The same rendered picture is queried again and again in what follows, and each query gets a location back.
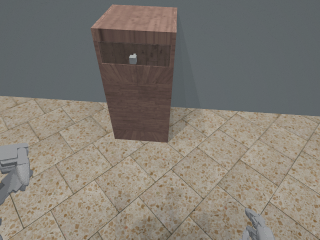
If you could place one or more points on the robot right hand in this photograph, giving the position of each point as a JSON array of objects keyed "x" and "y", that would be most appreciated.
[{"x": 262, "y": 232}]

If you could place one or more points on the drawer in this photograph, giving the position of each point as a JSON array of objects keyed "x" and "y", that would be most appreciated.
[{"x": 148, "y": 54}]

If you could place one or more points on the robot left hand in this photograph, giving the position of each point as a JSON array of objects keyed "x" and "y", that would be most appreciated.
[{"x": 15, "y": 163}]

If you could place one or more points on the cabinet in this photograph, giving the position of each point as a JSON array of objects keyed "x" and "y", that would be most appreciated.
[{"x": 138, "y": 96}]

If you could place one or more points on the handle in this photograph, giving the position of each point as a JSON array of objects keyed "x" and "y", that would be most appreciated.
[{"x": 133, "y": 59}]

